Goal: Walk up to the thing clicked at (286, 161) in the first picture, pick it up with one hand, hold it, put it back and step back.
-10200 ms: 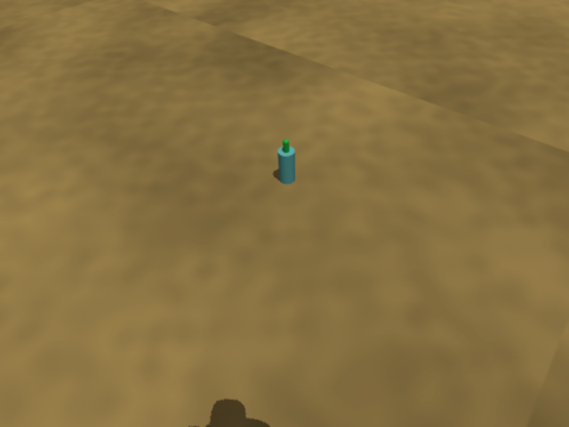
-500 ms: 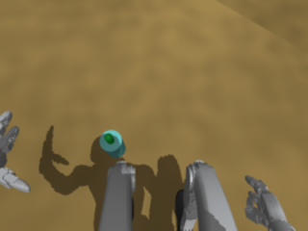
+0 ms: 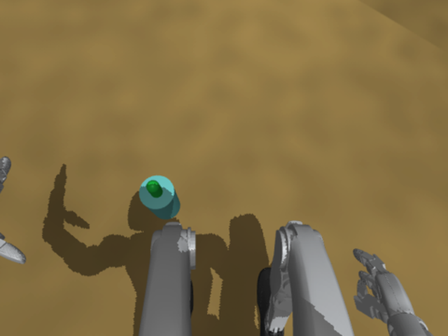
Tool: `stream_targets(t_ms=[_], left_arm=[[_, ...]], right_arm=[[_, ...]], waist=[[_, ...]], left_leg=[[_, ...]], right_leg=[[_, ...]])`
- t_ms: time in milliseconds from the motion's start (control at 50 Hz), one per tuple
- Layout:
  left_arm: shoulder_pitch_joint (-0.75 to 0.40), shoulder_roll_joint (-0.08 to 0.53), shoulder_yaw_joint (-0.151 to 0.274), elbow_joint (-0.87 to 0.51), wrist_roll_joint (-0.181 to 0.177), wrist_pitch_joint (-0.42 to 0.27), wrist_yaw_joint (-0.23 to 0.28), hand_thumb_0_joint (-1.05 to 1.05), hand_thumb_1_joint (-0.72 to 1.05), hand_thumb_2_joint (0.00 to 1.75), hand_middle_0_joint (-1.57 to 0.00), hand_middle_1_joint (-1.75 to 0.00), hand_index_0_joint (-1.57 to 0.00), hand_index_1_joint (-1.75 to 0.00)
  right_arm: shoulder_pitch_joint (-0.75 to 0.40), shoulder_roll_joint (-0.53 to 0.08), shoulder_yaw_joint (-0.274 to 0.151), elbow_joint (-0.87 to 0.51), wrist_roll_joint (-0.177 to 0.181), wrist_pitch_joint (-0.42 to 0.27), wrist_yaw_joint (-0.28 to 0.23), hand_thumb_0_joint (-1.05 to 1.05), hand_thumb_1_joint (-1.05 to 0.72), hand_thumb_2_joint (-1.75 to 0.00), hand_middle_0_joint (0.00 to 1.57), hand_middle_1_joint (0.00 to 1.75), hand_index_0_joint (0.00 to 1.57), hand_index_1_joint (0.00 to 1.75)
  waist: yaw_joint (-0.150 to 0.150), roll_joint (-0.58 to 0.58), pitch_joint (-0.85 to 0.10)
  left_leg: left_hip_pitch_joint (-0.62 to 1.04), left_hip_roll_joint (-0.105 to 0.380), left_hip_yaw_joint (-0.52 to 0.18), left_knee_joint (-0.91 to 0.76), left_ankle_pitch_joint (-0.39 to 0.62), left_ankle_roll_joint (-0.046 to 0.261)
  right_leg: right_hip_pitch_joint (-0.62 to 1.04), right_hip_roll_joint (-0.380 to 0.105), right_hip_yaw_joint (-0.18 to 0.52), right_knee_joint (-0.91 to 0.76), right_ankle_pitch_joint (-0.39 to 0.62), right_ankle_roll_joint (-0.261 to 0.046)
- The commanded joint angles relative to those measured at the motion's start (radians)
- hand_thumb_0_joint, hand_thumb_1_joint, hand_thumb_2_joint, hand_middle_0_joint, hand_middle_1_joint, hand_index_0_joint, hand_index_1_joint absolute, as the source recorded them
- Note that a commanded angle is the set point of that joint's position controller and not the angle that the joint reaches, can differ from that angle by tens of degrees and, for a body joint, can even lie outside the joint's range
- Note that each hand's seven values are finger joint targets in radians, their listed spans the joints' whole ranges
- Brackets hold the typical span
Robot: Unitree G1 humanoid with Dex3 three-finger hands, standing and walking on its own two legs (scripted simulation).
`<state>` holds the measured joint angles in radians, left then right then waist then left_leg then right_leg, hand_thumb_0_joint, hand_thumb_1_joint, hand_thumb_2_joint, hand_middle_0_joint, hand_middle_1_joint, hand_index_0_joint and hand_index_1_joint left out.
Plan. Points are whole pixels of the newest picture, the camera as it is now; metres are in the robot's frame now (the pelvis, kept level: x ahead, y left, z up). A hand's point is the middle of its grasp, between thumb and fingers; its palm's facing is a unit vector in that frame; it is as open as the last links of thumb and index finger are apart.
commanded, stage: go down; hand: left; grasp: from the side
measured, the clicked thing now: (160, 197) +0.40 +0.19 -0.32
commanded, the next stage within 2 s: approach in 0.66 s
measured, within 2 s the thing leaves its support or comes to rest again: neither
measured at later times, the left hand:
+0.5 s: hand (12, 199) +0.33 +0.37 -0.05, palm faces +0.07 -0.99 -0.12, open 17.6 cm
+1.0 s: hand (30, 199) +0.34 +0.36 -0.08, palm faces +0.09 -1.00 -0.04, open 17.6 cm
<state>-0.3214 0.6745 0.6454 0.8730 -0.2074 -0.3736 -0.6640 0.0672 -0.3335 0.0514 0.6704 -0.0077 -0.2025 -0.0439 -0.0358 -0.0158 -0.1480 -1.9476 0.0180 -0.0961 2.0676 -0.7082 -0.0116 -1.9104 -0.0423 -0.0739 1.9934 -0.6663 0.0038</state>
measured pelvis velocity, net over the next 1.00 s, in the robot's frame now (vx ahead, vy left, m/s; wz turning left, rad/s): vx -0.01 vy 0.00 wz -0.01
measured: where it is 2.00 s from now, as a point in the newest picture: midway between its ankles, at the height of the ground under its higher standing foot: (225, 324)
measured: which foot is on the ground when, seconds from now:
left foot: down 0.00-1.00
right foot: down 0.00-1.00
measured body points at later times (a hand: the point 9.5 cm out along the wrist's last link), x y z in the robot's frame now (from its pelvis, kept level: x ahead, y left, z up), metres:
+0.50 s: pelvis -0.01 +0.00 -0.02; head +0.19 +0.06 +0.38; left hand +0.32 +0.43 -0.04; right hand +0.17 -0.27 -0.13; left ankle +0.07 +0.12 -0.41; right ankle +0.09 -0.13 -0.41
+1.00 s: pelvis -0.01 +0.00 -0.05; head +0.19 +0.06 +0.34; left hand +0.33 +0.42 -0.07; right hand +0.17 -0.27 -0.15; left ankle +0.07 +0.12 -0.41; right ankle +0.09 -0.13 -0.41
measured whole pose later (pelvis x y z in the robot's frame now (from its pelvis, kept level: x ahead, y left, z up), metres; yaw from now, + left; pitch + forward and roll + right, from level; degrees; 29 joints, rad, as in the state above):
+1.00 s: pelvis -0.01 +0.00 -0.05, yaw -1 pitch +32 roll -6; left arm -0.43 0.71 0.70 1.02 -0.30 -0.50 -0.76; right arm 0.07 -0.36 0.07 0.69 -0.02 -0.22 -0.02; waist -0.06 -0.03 -0.12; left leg -2.09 0.01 -0.10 2.23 -0.71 -0.01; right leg -2.06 -0.04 -0.07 2.15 -0.66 0.01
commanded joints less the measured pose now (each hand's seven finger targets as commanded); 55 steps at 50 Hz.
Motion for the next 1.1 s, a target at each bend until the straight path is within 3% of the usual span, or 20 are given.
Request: stream_targets(t_ms=[0, 20, 60, 120, 200, 280, 560, 640, 660, 700, 740, 780, 820, 840, 880, 1000, 1080], left_arm=[[-0.122, 0.37, 0.098, -0.165, -0.034, -0.054, -0.002, 0.0, -0.61, 0.11, -0.06, -0.09, -0.05, -0.1], [-0.136, 0.36, 0.084, -0.174, -0.036, -0.056, -0.006, 0.0, -0.61, 0.11, -0.06, -0.09, -0.05, -0.1], [-0.131, 0.392, 0.102, -0.181, -0.031, -0.053, -0.006, 0.0, -0.6, 0.1, -0.06, -0.09, -0.05, -0.1], [-0.136, 0.38, 0.104, -0.188, -0.038, -0.053, -0.007, 0.0, -0.61, 0.1, -0.06, -0.09, -0.05, -0.1], [-0.15, 0.382, 0.107, -0.164, -0.042, -0.052, -0.011, 0.0, -0.61, 0.1, -0.06, -0.09, -0.05, -0.1], [-0.132, 0.387, 0.112, -0.139, -0.041, -0.054, -0.019, 0.0, -0.61, 0.1, -0.06, -0.08, -0.05, -0.09], [-0.22, 0.434, 0.129, -0.118, -0.049, -0.071, -0.043, 0.0, -0.61, 0.09, -0.05, -0.07, -0.04, -0.08], [-0.195, 0.442, 0.143, -0.119, -0.053, -0.073, -0.057, 0.0, -0.61, 0.09, -0.05, -0.07, -0.04, -0.08], [-0.212, 0.447, 0.138, -0.122, -0.051, -0.072, -0.059, 0.0, -0.61, 0.09, -0.05, -0.07, -0.04, -0.08], [-0.213, 0.414, 0.128, -0.116, -0.054, -0.072, -0.063, 0.0, -0.61, 0.09, -0.05, -0.07, -0.04, -0.08], [-0.224, 0.439, 0.14, -0.152, -0.057, -0.073, -0.063, 0.0, -0.61, 0.12, -0.08, -0.1, -0.04, -0.14], [-0.196, 0.433, 0.144, -0.118, -0.066, -0.07, -0.066, 0.0, -0.61, 0.04, -0.07, -0.06, -0.05, -0.08], [-0.204, 0.376, 0.134, -0.07, -0.087, -0.081, -0.074, 0.0, -0.61, 0.05, -0.07, -0.07, -0.05, -0.09], [-0.198, 0.341, 0.124, -0.031, -0.098, -0.092, -0.082, 0.0, -0.61, 0.05, -0.07, -0.07, -0.05, -0.09], [-0.204, 0.333, 0.127, -0.003, -0.11, -0.13, -0.095, 0.0, -0.61, 0.06, -0.07, -0.08, -0.05, -0.1], [-0.269, 0.219, 0.065, 0.089, -0.159, -0.278, -0.124, 0.0, -0.49, 0.08, -0.06, -0.09, -0.04, -0.1], [-0.311, 0.292, 0.098, 0.083, -0.159, -0.385, -0.111, 0.0, -0.49, 0.08, -0.06, -0.08, -0.03, -0.1]], right_arm=[[0.1, -0.207, -0.082, -0.076, 0.001, -0.032, -0.017, 0.0, -0.9, -0.91, 0.2, 0.3, 0.2, 0.3], [0.096, -0.211, -0.084, -0.076, 0.003, -0.031, -0.015, 0.0, -0.9, -0.9, 0.2, 0.3, 0.2, 0.3], [0.102, -0.218, -0.081, -0.074, 0.003, -0.03, -0.016, 0.0, -0.9, -0.9, 0.2, 0.3, 0.2, 0.3], [0.111, -0.217, -0.075, -0.07, 0.006, -0.03, -0.015, 0.0, -0.91, -0.91, 0.2, 0.3, 0.2, 0.3], [0.118, -0.216, -0.074, -0.065, 0.006, -0.028, -0.015, 0.0, -0.91, -0.91, 0.2, 0.3, 0.2, 0.3], [0.113, -0.217, -0.071, -0.07, 0.003, -0.027, -0.015, 0.0, -0.91, -0.91, 0.2, 0.3, 0.2, 0.3], [0.11, -0.232, -0.069, -0.07, 0.004, -0.03, -0.007, 0.0, -0.9, -0.91, 0.2, 0.3, 0.2, 0.3], [0.123, -0.236, -0.065, -0.058, 0.001, -0.03, -0.008, 0.0, -0.91, -0.91, 0.2, 0.3, 0.2, 0.3], [0.122, -0.238, -0.066, -0.059, 0.0, -0.028, -0.01, 0.0, -0.9, -0.91, 0.2, 0.3, 0.2, 0.3], [0.129, -0.238, -0.069, -0.053, 0.0, -0.027, -0.007, 0.0, -0.9, -0.91, 0.2, 0.3, 0.2, 0.3], [0.129, -0.235, -0.067, -0.057, -0.001, -0.025, -0.005, 0.0, -0.92, -0.91, 0.2, 0.3, 0.2, 0.3], [0.114, -0.237, -0.066, -0.065, 0.003, -0.026, -0.005, 0.0, -0.9, -0.9, 0.2, 0.3, 0.2, 0.3], [0.111, -0.228, -0.066, -0.056, 0.002, -0.031, -0.002, 0.0, -0.9, -0.9, 0.2, 0.3, 0.2, 0.3], [0.114, -0.224, -0.062, -0.046, 0.0, -0.034, 0.002, 0.0, -0.9, -0.9, 0.2, 0.3, 0.2, 0.3], [0.1, -0.224, -0.058, -0.041, -0.005, -0.042, 0.004, 0.0, -0.9, -0.9, 0.2, 0.3, 0.2, 0.3], [0.068, -0.242, -0.041, -0.033, -0.034, -0.066, 0.026, 0.0, -0.89, -0.9, 0.2, 0.3, 0.2, 0.3], [0.043, -0.262, -0.018, -0.031, -0.061, -0.068, 0.044, 0.0, -0.89, -0.9, 0.2, 0.3, 0.2, 0.3]], waist=[[0.036, 0.158, -0.564], [0.028, 0.182, -0.558], [0.042, 0.214, -0.569], [0.036, 0.219, -0.588], [0.023, 0.199, -0.565], [0.032, 0.192, -0.576], [0.016, 0.184, -0.543], [0.024, 0.224, -0.594], [0.022, 0.222, -0.585], [0.013, 0.242, -0.568], [0.028, 0.234, -0.603], [0.022, 0.199, -0.572], [0.0, 0.145, -0.529], [-0.013, 0.131, -0.499], [-0.011, 0.101, -0.477], [-0.058, 0.076, -0.437], [-0.04, 0.119, -0.457]], left_leg=[[0.377, -0.01, 0.043, -0.283, 0.133, 0.039], [0.384, -0.01, 0.037, -0.293, 0.115, 0.038], [0.415, -0.005, 0.022, -0.303, 0.125, 0.031], [0.443, -0.005, 0.013, -0.29, 0.192, 0.026], [0.395, -0.01, 0.024, -0.266, 0.188, 0.032], [0.392, -0.011, 0.031, -0.252, 0.187, 0.033], [0.317, -0.012, 0.033, -0.229, 0.076, 0.041], [0.378, -0.012, 0.029, -0.204, 0.204, 0.03], [0.378, -0.012, 0.03, -0.203, 0.192, 0.032], [0.382, -0.01, 0.017, -0.212, 0.184, 0.027], [0.386, -0.012, 0.026, -0.203, 0.192, 0.028], [0.337, -0.015, 0.033, -0.197, 0.155, 0.036], [0.263, -0.018, 0.045, -0.164, 0.13, 0.044], [0.231, -0.019, 0.046, -0.144, 0.14, 0.045], [0.191, -0.019, 0.048, -0.114, 0.13, 0.049], [0.142, -0.014, 0.044, -0.029, 0.087, 0.042], [0.134, -0.01, 0.035, 0.027, 0.095, 0.032]], right_leg=[[0.314, 0.038, 0.019, -0.214, 0.103, -0.041], [0.288, 0.039, 0.013, -0.207, 0.095, -0.043], [0.271, 0.038, 0.003, -0.181, 0.106, -0.045], [0.247, 0.036, -0.003, -0.158, 0.151, -0.048], [0.254, 0.035, 0.0, -0.158, 0.15, -0.046], [0.254, 0.035, 0.002, -0.152, 0.145, -0.045], [0.206, 0.038, -0.003, -0.13, 0.066, -0.041], [0.2, 0.034, -0.007, -0.086, 0.159, -0.048], [0.188, 0.034, -0.005, -0.091, 0.15, -0.047], [0.167, 0.032, -0.011, -0.076, 0.147, -0.049], [0.186, 0.033, -0.006, -0.081, 0.15, -0.048], [0.191, 0.034, -0.005, -0.091, 0.121, -0.045], [0.186, 0.038, -0.001, -0.097, 0.104, -0.041], [0.178, 0.038, -0.004, -0.082, 0.112, -0.041], [0.163, 0.04, -0.003, -0.067, 0.104, -0.04], [0.109, 0.05, -0.025, -0.007, 0.073, -0.039], [0.084, 0.057, -0.045, 0.062, 0.075, -0.041]])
